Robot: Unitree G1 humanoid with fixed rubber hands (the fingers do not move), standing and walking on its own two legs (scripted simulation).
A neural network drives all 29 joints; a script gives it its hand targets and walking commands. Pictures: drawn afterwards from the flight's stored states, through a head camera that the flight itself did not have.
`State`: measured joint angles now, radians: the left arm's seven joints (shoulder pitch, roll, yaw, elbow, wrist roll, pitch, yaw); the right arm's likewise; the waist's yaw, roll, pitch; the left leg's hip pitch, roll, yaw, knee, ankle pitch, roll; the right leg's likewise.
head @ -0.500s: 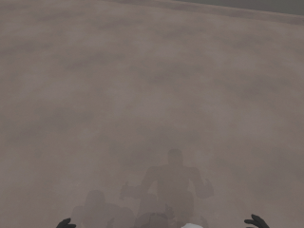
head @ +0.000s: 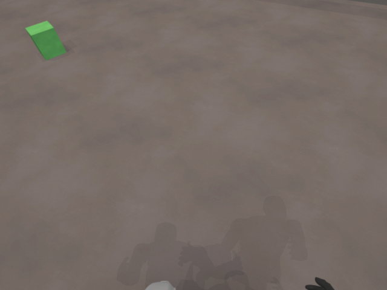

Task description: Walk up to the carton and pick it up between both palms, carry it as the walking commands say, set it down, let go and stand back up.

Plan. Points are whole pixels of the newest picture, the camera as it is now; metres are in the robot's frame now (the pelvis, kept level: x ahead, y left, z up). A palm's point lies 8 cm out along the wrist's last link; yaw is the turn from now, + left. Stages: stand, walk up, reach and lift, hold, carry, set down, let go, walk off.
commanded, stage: walk up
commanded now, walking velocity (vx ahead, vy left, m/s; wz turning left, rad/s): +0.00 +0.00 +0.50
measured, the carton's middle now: (46, 40) +2.23 +1.62 -0.65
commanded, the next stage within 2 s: none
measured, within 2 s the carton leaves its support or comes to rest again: neither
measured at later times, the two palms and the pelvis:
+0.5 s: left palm (44, 255) +0.21 +0.40 -0.13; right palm out of the picture +0.08 -0.13 -0.09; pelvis +0.11 +0.13 +0.01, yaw +17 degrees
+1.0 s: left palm (17, 238) +0.24 +0.49 -0.13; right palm (186, 133) +0.59 +0.08 -0.11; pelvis +0.37 +0.25 +0.00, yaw +27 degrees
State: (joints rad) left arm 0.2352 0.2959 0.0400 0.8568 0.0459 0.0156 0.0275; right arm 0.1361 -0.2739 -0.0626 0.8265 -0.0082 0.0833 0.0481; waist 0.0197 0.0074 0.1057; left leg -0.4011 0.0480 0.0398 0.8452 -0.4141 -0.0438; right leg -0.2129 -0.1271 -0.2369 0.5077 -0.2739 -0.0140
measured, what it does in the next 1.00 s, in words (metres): walks ahead, turning left: left foot, then right foot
